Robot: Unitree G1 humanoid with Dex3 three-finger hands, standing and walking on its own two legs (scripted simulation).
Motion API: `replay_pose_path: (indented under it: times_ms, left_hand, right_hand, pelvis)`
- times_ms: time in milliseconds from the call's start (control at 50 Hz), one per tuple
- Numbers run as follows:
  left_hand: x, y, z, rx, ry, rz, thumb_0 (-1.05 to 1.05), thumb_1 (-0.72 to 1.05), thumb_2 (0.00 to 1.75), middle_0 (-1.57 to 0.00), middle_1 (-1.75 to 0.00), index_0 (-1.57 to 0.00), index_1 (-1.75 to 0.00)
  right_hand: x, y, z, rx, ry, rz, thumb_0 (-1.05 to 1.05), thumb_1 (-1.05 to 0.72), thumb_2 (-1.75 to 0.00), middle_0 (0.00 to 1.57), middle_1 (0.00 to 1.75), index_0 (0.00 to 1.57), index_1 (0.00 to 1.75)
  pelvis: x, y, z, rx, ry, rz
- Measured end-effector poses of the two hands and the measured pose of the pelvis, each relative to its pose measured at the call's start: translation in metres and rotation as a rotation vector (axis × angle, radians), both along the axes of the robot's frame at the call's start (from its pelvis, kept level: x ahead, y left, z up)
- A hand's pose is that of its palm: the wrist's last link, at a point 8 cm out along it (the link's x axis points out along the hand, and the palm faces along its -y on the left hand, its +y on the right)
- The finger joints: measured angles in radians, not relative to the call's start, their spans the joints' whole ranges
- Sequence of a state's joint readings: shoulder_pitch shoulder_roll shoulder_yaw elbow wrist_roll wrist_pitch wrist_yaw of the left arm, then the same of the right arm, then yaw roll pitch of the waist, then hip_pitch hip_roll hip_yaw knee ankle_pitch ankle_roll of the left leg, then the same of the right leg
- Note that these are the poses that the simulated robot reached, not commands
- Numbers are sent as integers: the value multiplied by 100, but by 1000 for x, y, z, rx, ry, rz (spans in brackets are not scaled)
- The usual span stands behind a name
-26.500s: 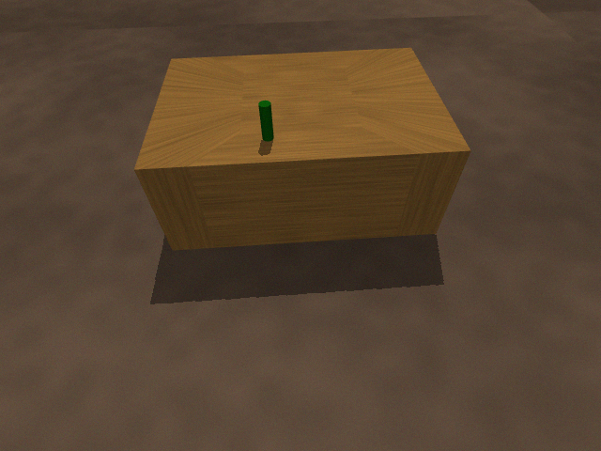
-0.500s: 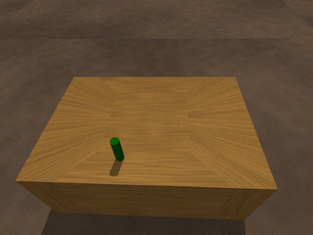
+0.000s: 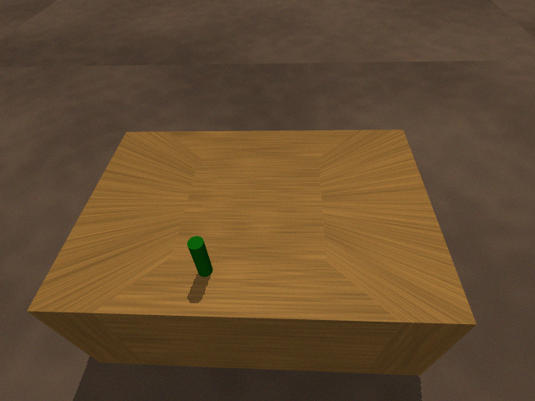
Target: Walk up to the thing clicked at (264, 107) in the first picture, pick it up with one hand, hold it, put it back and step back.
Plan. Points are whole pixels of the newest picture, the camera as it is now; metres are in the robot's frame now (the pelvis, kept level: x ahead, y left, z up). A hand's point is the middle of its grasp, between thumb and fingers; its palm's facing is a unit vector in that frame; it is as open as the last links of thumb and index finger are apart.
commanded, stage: stand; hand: left
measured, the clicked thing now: (200, 257) +0.52 +0.21 -0.26
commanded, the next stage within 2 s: step back in 1.04 s
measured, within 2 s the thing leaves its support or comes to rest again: neither
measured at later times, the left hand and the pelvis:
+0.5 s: hand out of the picture +0.08 +0.25 -0.15, palm faces -0.01 -0.94 -0.35, open 7.4 cm; pelvis +0.01 +0.00 +0.00, yaw -1 degrees
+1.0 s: hand out of the picture +0.08 +0.25 -0.15, palm faces -0.02 -0.94 -0.35, open 7.4 cm; pelvis +0.01 +0.00 +0.00, yaw -1 degrees
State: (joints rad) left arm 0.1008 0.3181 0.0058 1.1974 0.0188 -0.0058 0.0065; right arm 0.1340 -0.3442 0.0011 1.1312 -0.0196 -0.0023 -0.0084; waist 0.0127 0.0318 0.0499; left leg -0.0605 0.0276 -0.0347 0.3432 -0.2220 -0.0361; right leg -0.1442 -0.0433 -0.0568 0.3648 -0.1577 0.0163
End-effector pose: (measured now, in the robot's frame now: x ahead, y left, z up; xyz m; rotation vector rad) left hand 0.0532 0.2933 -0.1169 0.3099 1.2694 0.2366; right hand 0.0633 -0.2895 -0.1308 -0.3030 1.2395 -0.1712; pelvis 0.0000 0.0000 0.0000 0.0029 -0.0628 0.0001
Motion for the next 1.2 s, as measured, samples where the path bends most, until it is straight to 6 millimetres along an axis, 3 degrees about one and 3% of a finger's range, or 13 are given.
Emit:
replay_pose_path:
  times_ms: [280,600,1040,1200]
  left_hand:
    - [11,-3,-2,-7,10,-8,0,90,90,-20,-30,-20,-30]
    - [29,-1,1,-7,-31,-24,0,90,90,-20,-30,-20,-30]
    - [20,1,0,-6,-4,-24,0,91,90,-20,-30,-20,-30]
    - [25,21,-3,22,-48,-27,0,90,90,-21,-30,-21,-30]
  right_hand:
    - [-7,-7,1,-10,42,-20,0,-90,-90,20,29,20,30]
    - [3,-5,3,-11,12,-17,0,-90,-90,20,29,20,30]
    - [-2,-6,3,-8,29,-25,0,-90,-90,20,29,20,30]
    - [-3,-12,2,-42,19,-39,0,-90,-90,20,29,20,30]
  pelvis:
    - [7,-2,0,-3,13,-6]
    - [10,-1,1,-3,11,-10]
    - [10,-1,1,-2,19,-16]
    - [-16,11,-8,2,32,-19]
